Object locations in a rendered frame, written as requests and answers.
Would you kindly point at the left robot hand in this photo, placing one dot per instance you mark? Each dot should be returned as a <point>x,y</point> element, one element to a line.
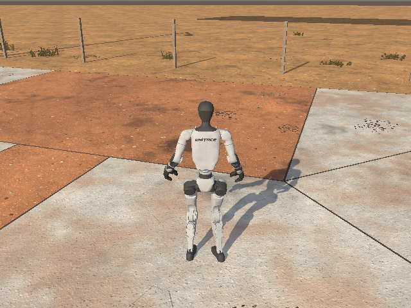
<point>167,173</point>

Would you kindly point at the robot right shin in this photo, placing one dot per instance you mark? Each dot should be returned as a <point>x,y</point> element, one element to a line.
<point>218,233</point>

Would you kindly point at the left robot foot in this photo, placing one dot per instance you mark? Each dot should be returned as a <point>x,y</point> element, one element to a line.
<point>190,255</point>

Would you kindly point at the right robot hand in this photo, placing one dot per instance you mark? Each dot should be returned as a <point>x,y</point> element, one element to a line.
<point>241,176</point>

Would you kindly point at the robot left upper arm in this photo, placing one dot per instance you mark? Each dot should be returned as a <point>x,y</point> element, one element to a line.
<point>181,145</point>

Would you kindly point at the robot right forearm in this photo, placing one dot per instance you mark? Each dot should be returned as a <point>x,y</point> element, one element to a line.
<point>237,166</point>

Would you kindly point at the robot left forearm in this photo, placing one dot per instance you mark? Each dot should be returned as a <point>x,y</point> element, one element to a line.
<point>171,165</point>

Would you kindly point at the robot right upper arm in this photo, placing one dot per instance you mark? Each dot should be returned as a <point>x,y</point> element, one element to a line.
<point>229,145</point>

